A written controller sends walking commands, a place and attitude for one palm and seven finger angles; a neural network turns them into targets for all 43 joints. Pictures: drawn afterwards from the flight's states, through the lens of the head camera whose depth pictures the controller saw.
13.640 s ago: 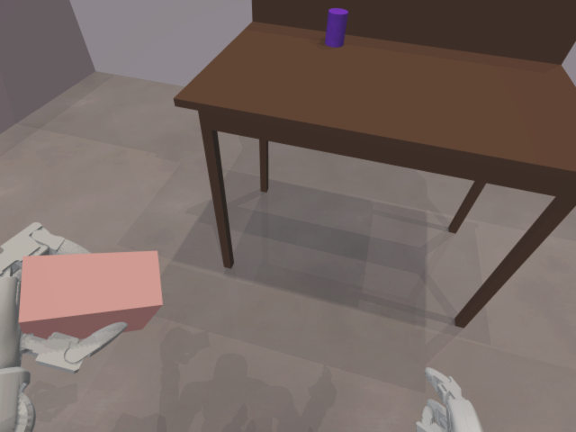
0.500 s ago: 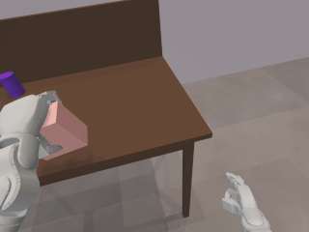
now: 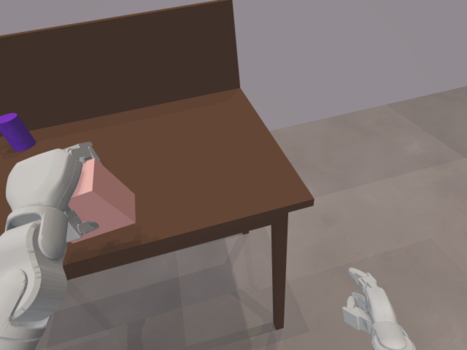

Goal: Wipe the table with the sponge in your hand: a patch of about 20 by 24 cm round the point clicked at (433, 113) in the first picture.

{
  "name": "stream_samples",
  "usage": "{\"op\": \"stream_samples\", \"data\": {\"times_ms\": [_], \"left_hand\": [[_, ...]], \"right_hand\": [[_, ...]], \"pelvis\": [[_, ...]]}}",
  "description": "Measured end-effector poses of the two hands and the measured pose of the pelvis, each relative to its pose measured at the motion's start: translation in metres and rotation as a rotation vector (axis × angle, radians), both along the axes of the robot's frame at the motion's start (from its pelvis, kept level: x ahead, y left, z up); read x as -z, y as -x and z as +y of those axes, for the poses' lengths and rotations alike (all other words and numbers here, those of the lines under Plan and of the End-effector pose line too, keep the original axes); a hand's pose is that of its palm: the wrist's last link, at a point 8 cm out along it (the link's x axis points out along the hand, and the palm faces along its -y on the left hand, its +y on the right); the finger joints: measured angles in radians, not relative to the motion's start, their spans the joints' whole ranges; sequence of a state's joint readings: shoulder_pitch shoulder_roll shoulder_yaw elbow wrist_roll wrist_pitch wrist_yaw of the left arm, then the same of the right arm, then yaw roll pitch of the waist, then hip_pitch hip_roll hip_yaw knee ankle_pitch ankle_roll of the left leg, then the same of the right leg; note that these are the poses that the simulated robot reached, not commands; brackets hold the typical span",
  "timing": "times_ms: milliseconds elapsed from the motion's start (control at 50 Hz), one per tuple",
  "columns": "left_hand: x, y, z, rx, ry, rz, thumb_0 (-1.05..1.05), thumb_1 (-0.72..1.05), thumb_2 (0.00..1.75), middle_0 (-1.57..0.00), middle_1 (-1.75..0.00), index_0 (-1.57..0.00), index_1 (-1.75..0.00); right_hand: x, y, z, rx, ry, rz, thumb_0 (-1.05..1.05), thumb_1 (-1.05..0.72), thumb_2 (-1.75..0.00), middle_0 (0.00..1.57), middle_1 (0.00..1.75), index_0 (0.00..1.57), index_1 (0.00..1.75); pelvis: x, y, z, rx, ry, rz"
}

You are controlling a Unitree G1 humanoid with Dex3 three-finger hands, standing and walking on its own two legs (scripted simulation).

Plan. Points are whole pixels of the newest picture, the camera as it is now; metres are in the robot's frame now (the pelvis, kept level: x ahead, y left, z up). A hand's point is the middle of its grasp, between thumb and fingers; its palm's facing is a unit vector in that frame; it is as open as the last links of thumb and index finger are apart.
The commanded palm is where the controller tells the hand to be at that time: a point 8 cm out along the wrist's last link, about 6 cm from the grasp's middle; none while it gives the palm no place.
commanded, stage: turn the palm down, sponge in hand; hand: left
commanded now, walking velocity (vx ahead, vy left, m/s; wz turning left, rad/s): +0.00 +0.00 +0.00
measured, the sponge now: (90, 208) +0.25 +0.28 +0.16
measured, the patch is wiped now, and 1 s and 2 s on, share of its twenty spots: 0.00 0.00 0.00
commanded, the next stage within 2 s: move the sponge above the wiping area in 0.06 s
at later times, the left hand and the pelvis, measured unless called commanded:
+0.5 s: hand (77, 190) +0.26 +0.30 +0.19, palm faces +0.24 -0.06 -0.97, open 9.9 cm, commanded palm +0.21 +0.30 +0.26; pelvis +0.01 +0.01 +0.00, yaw +0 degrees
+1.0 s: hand (76, 191) +0.27 +0.32 +0.17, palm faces +0.11 -0.01 -0.99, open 9.9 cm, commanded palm +0.23 +0.32 +0.24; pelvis +0.02 +0.00 +0.00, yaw +1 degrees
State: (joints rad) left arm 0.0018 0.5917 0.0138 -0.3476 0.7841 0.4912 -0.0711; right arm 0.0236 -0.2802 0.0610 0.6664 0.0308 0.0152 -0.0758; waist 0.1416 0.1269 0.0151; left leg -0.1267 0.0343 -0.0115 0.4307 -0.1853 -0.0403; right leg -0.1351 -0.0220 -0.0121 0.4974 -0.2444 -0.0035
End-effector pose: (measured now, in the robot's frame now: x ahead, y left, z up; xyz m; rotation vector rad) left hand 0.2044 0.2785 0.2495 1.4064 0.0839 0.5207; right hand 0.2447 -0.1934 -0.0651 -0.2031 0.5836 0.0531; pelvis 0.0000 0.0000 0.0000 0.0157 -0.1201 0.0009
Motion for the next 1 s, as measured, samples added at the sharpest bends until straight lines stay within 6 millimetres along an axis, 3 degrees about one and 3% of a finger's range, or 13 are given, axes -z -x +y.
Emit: {"op": "stream_samples", "data": {"times_ms": [440,740,1000], "left_hand": [[0.010,-0.022,0.016,-0.042,0.015,0.056,0.00,-0.47,1.02,-0.76,-1.35,-0.77,-1.34],[0.018,-0.021,0.030,-0.103,-0.006,0.127,0.00,-0.47,1.02,-0.76,-1.35,-0.76,-1.34],[0.025,-0.044,0.034,-0.079,-0.051,0.199,0.00,-0.47,1.03,-0.76,-1.35,-0.77,-1.34]], "right_hand": [[-0.006,-0.019,0.027,-0.044,-0.008,0.012,0.02,-0.90,-0.90,0.21,0.30,0.20,0.30],[0.001,-0.020,0.015,-0.028,0.016,0.042,0.02,-0.90,-0.90,0.21,0.30,0.20,0.30],[0.004,-0.014,0.004,-0.004,0.031,0.051,0.02,-0.90,-0.90,0.21,0.30,0.20,0.30]], "pelvis": [[-0.002,-0.011,0.010,-0.004,0.001,0.016],[-0.002,-0.016,0.009,-0.011,0.003,0.024],[-0.002,-0.017,0.003,-0.011,0.004,0.036]]}}
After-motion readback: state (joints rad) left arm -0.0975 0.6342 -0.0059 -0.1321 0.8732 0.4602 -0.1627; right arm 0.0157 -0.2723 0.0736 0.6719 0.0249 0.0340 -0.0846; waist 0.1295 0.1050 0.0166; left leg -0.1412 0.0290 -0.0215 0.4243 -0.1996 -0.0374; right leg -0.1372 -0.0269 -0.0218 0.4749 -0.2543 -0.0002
